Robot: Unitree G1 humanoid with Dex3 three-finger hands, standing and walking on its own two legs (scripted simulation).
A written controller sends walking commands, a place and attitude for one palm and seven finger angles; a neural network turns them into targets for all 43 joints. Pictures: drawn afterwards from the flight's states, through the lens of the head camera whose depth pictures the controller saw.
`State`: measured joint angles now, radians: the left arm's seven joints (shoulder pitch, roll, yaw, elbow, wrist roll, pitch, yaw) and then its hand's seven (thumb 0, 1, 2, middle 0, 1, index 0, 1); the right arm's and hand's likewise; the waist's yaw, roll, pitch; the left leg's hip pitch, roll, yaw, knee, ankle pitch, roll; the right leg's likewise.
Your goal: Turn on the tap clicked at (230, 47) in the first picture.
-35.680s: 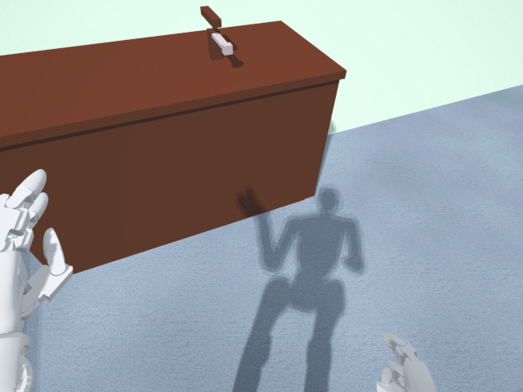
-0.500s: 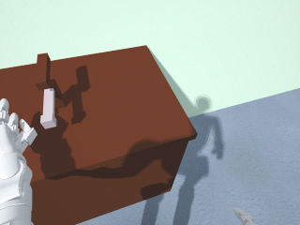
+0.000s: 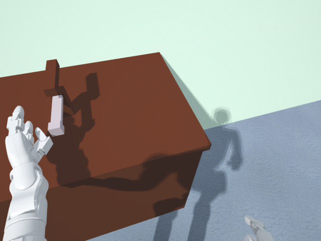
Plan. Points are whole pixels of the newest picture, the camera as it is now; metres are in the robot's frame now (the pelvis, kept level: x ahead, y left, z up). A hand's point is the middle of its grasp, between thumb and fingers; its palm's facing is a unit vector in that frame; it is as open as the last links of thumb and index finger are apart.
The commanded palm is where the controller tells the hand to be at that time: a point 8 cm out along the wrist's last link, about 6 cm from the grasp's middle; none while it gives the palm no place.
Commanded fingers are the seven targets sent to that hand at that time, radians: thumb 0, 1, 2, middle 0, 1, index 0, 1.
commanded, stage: push the lever round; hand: left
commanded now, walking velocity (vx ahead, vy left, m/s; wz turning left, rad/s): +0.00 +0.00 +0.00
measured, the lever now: (56, 128) +0.36 +0.29 +0.09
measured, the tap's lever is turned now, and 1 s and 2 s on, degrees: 0 16 46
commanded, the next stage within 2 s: none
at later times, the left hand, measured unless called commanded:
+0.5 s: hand (58, 137) +0.33 +0.28 +0.08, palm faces +0.56 -0.82 -0.08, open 7.8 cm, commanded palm +0.29 +0.31 +0.08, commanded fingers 0.00 0.90 0.90 -0.15 -0.15 -0.15 -0.15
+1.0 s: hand (71, 133) +0.35 +0.25 +0.08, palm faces +0.64 -0.77 -0.06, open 7.8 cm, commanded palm +0.30 +0.27 +0.08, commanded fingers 0.00 0.90 0.90 -0.15 -0.15 -0.15 -0.15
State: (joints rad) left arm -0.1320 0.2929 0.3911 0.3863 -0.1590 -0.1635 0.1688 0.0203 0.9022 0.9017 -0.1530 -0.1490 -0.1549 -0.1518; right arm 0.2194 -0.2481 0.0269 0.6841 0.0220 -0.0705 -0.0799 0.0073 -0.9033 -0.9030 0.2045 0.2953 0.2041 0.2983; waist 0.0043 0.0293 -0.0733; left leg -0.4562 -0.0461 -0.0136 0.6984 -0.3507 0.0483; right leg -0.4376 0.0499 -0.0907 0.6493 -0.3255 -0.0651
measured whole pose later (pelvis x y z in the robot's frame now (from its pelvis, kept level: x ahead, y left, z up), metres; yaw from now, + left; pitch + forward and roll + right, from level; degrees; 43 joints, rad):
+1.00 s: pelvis +0.00 -0.01 +0.00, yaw +0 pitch +7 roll -1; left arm -0.20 0.18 0.30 0.39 -0.09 -0.16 0.41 0.02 0.91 0.90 -0.15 -0.15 -0.15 -0.15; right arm 0.21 -0.24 0.01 0.70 0.00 -0.03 -0.06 0.01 -0.90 -0.90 0.20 0.30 0.20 0.30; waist -0.01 0.03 -0.08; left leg -0.47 -0.04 -0.02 0.71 -0.35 0.03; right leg -0.45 0.06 -0.10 0.66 -0.33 -0.08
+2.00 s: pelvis +0.00 -0.02 +0.00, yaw +1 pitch +9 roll +0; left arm -0.49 0.04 0.28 0.62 0.04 -0.08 0.81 0.02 0.93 0.91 -0.15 -0.15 -0.15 -0.15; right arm 0.19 -0.21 -0.02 0.76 -0.06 0.03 0.00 0.01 -0.91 -0.90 0.20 0.29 0.20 0.30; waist -0.04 0.03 -0.11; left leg -0.51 -0.03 -0.04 0.72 -0.36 0.01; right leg -0.50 0.06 -0.12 0.68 -0.34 -0.10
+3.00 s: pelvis +0.00 -0.05 -0.01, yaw +1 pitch +14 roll +0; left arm -0.80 0.13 0.45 0.96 0.12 -0.11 0.92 0.02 0.91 0.91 -0.15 -0.15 -0.14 -0.14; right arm 0.27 -0.23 -0.03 0.79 -0.10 0.00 0.05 0.00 -0.91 -0.90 0.20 0.29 0.20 0.30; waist -0.11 0.03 -0.15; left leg -0.64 -0.02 -0.05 0.76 -0.36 -0.01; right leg -0.63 0.07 -0.14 0.73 -0.35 -0.12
